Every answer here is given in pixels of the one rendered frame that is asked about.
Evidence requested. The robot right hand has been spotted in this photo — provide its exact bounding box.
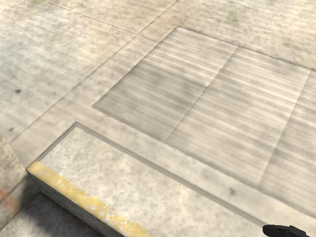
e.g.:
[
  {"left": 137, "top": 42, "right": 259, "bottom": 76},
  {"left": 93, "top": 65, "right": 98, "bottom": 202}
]
[{"left": 263, "top": 224, "right": 310, "bottom": 237}]

